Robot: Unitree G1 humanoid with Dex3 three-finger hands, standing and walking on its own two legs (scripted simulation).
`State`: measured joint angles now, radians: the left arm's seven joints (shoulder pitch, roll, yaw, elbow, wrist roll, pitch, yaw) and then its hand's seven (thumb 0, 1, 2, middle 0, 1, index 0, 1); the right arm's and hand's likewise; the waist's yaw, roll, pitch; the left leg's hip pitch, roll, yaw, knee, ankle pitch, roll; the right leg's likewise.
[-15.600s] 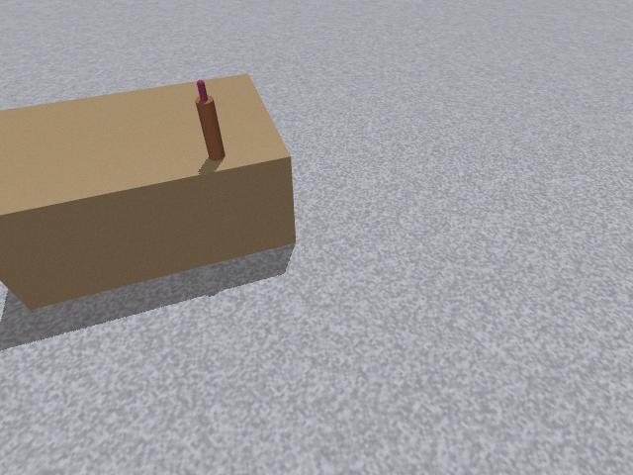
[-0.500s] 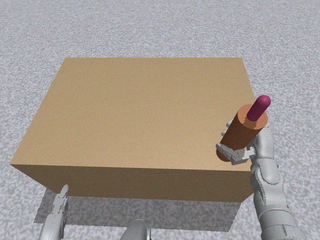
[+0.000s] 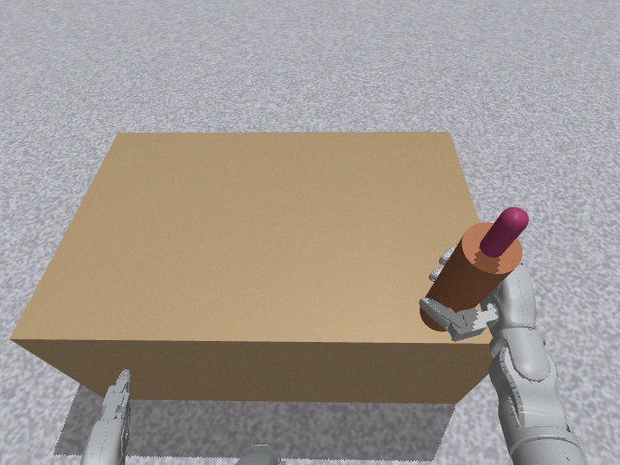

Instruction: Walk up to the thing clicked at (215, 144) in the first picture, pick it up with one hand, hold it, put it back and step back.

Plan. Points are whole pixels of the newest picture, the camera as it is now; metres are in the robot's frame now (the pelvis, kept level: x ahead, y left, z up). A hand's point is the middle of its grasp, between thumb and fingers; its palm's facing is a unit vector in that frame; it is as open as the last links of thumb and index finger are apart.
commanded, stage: lift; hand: right
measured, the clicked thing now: (468, 276) +0.33 -0.15 +0.10
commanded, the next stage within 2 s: hold in 0.06 s
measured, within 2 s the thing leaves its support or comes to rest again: neither
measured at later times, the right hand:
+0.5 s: hand (470, 291) +0.33 -0.16 +0.07, palm faces +0.04 +1.00 -0.02, open 8.5 cm
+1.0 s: hand (477, 302) +0.31 -0.16 +0.07, palm faces +0.03 +1.00 -0.02, open 8.5 cm
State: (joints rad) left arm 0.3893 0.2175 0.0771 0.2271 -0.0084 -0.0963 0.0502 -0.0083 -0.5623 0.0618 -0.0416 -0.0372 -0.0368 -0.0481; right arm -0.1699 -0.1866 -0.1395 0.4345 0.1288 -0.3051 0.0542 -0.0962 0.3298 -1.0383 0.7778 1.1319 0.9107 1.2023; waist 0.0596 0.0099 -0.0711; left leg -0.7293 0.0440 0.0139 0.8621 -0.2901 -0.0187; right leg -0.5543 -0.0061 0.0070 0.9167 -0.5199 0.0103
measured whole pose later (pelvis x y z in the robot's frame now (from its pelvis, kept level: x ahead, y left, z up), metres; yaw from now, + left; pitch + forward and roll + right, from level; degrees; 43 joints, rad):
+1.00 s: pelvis +0.01 +0.00 +0.02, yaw +0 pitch +5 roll +0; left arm 0.32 0.21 0.07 0.40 -0.03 -0.11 0.06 -0.01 -0.55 0.06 -0.05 -0.05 -0.05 -0.05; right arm -0.02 -0.19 -0.11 0.31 0.17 -0.28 0.10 -0.10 0.33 -1.04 0.77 1.14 0.91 1.21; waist 0.03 0.00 -0.05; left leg -0.57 0.05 0.02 0.74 -0.26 -0.02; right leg -0.40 0.00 0.01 0.78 -0.47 0.01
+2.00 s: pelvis +0.01 +0.00 +0.02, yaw +0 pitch +5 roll +0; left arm 0.31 0.21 0.05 0.43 -0.02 -0.14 0.07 -0.01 -0.56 0.06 -0.05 -0.05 -0.05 -0.05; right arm -0.05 -0.20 -0.11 0.37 0.17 -0.34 0.11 -0.09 0.33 -1.05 0.77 1.14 0.91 1.21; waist 0.04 0.01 -0.04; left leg -0.58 0.04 0.02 0.73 -0.25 -0.02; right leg -0.41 -0.01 0.01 0.77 -0.46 0.01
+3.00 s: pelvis +0.00 +0.00 +0.02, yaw +0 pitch +5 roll +0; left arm 0.30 0.21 0.06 0.44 -0.02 -0.13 0.06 -0.01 -0.53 0.05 -0.04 -0.05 -0.05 -0.05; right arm -0.09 -0.20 -0.12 0.41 0.16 -0.35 0.08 -0.09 0.34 -1.06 0.78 1.14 0.91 1.21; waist 0.04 0.01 -0.02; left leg -0.59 0.04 0.02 0.74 -0.24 -0.02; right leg -0.42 -0.01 0.01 0.79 -0.46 0.01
